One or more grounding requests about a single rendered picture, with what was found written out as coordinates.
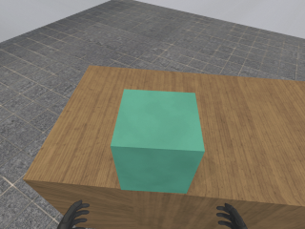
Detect robot right hand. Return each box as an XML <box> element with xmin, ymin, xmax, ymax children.
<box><xmin>216</xmin><ymin>202</ymin><xmax>248</xmax><ymax>229</ymax></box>

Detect carton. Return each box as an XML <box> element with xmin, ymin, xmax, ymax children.
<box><xmin>111</xmin><ymin>89</ymin><xmax>205</xmax><ymax>194</ymax></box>

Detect robot left hand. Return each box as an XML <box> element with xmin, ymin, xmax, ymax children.
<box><xmin>56</xmin><ymin>199</ymin><xmax>90</xmax><ymax>229</ymax></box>

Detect pedestal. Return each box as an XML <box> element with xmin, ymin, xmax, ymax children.
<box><xmin>23</xmin><ymin>65</ymin><xmax>305</xmax><ymax>229</ymax></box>

